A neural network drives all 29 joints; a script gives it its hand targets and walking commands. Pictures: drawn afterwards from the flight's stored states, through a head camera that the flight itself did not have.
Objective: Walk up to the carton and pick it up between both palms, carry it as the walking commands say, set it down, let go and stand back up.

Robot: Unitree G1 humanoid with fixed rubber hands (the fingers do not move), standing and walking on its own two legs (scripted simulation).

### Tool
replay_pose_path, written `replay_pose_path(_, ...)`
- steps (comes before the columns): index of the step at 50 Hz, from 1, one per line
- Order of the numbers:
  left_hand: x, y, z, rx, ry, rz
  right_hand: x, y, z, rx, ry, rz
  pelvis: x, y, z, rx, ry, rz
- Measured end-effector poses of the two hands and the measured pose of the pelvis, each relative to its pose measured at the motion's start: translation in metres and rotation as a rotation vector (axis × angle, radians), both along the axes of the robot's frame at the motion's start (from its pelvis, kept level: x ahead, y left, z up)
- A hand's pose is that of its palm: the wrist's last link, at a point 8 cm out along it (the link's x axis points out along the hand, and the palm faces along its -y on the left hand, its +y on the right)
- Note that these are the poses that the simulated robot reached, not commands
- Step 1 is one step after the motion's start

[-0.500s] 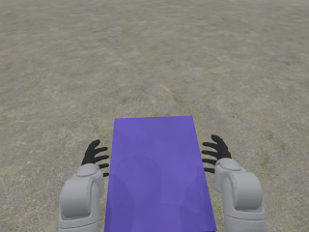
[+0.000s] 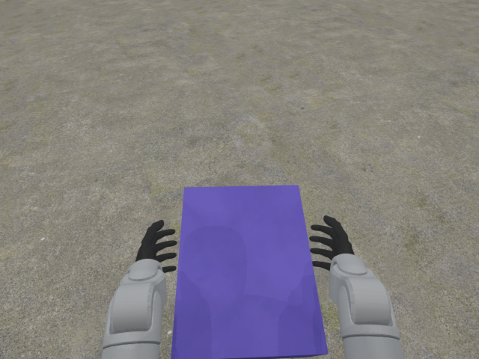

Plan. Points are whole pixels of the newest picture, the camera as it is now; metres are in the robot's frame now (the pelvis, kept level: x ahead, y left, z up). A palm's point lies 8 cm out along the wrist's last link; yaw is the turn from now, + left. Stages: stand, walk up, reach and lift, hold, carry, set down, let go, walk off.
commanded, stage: carry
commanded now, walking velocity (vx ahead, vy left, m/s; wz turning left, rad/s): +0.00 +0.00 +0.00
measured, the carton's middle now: (243, 270) +0.32 +0.00 -0.05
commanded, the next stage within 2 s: hold in 1.42 s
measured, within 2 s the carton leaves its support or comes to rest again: neither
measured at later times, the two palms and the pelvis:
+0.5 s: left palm (158, 280) +0.26 +0.14 +0.03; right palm (352, 274) +0.26 -0.17 +0.03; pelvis -0.02 -0.02 +0.00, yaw +0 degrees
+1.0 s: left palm (153, 295) +0.24 +0.14 +0.04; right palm (356, 289) +0.24 -0.17 +0.04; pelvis -0.04 -0.02 +0.00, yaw +0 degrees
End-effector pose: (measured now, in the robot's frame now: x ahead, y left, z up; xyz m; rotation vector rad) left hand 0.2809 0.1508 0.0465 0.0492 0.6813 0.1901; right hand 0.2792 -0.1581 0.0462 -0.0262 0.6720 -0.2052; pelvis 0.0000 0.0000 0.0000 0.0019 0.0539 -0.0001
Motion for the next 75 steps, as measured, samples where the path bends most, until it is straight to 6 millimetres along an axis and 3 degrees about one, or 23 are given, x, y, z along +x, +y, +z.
replay_pose_path(11,-0.002,-0.010,-0.011,0.007,0.005,-0.016,-0.002,-0.011,-0.012,-0.005,0.008,0.012,-0.001,-0.010,0.000,0.005,-0.006,-0.002)
replay_pose_path(28,-0.021,-0.015,-0.013,0.014,-0.013,-0.019,-0.020,-0.017,-0.014,-0.016,-0.006,0.029,-0.019,-0.018,0.001,0.007,-0.019,-0.005)
replay_pose_path(49,-0.041,-0.013,-0.010,0.001,-0.019,-0.010,-0.041,-0.014,-0.011,-0.010,-0.006,0.027,-0.040,-0.016,0.001,0.008,-0.024,-0.006)
replay_pose_path(71,-0.050,-0.010,-0.009,-0.012,-0.027,-0.004,-0.052,-0.012,-0.013,0.001,-0.007,0.019,-0.050,-0.013,0.000,0.009,-0.023,-0.008)
replay_pose_path(75,-0.056,-0.004,-0.008,0.044,-0.006,-0.012,-0.057,-0.006,-0.015,0.013,0.011,0.043,-0.055,-0.011,0.007,0.009,-0.114,-0.023)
